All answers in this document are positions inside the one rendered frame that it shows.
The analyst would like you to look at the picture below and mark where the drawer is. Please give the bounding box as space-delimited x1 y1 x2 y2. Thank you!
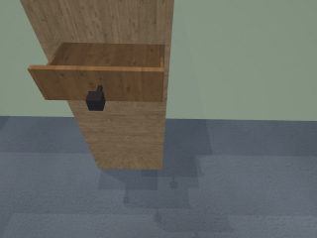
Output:
27 42 164 102

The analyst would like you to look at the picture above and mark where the cabinet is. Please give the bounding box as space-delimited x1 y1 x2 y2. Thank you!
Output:
20 0 174 170

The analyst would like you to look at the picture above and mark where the handle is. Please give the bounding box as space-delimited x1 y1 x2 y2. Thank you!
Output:
85 85 106 111

